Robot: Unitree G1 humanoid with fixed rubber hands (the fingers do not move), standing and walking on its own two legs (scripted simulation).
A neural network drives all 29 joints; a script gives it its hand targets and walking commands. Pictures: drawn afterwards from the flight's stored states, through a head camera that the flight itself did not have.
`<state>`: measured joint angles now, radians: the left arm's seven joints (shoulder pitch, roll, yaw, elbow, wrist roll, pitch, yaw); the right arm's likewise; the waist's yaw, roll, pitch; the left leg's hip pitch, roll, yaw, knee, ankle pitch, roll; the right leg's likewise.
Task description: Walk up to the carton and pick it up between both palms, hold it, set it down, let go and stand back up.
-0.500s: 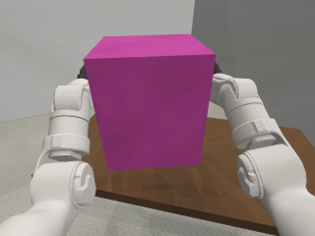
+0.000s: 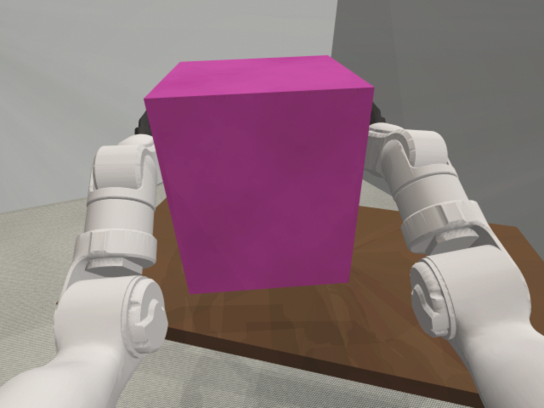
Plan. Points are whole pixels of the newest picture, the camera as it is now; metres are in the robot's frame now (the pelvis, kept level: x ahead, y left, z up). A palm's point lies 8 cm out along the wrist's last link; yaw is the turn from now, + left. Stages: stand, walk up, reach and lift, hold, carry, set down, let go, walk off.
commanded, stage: hold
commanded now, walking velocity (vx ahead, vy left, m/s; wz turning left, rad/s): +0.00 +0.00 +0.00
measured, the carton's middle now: (261, 169) +0.35 +0.00 +0.29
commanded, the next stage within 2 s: none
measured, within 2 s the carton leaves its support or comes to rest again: neither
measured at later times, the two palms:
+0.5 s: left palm (153, 152) +0.38 +0.15 +0.30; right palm (371, 148) +0.37 -0.15 +0.32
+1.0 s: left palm (147, 153) +0.38 +0.16 +0.30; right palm (366, 144) +0.37 -0.15 +0.32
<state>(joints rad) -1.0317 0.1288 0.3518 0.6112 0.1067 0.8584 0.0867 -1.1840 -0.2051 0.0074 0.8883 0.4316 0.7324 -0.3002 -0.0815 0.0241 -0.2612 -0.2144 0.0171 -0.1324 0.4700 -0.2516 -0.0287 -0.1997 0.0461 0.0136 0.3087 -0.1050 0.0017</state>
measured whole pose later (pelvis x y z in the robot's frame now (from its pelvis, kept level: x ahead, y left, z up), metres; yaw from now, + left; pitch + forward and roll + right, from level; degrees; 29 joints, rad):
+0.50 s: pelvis +0.00 +0.00 +0.00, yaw +0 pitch +0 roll -2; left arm -1.05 0.13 0.36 0.65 0.12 0.84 0.08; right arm -1.18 -0.20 0.00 0.91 0.42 0.72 -0.29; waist -0.08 0.03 -0.25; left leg -0.22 0.02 -0.14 0.46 -0.25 -0.03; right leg -0.20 0.05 0.01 0.31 -0.10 0.00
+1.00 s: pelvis +0.00 +0.00 +0.00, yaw +0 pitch +1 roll -2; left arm -1.05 0.14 0.34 0.64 0.11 0.85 0.08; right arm -1.20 -0.20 0.00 0.91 0.42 0.73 -0.30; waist -0.09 0.02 -0.26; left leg -0.24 0.01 -0.14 0.48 -0.25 -0.03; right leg -0.22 0.05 0.02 0.31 -0.10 0.00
